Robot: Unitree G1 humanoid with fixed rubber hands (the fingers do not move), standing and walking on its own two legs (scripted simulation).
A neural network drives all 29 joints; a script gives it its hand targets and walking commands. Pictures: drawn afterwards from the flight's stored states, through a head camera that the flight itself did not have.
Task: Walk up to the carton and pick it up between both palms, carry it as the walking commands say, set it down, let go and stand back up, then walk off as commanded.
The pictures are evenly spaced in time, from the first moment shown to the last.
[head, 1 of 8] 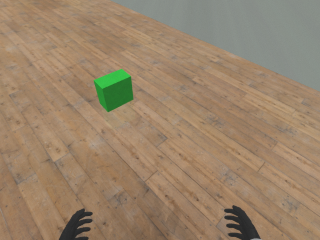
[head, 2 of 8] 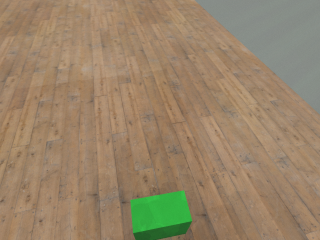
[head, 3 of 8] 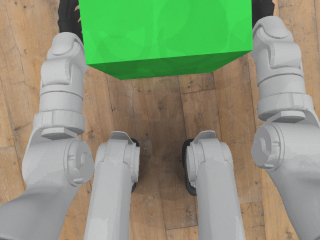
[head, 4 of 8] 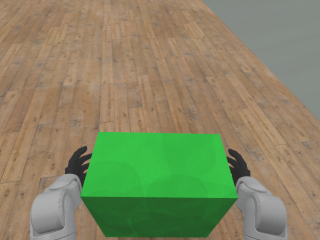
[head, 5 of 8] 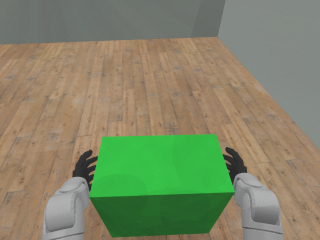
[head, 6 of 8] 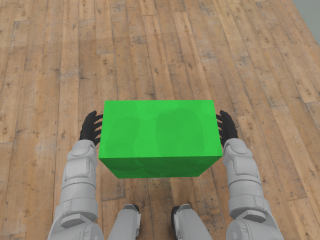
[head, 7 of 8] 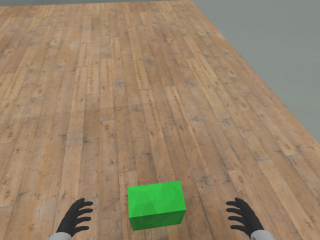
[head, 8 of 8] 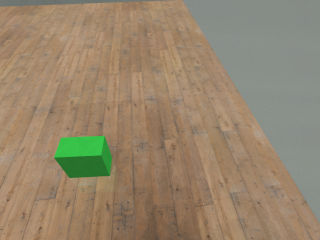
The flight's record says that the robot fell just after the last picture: no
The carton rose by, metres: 0.66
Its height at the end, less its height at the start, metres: +0.00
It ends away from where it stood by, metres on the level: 1.58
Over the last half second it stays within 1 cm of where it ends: yes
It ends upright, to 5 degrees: yes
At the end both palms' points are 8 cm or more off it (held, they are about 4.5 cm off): yes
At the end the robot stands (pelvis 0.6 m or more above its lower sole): yes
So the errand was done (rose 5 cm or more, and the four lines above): yes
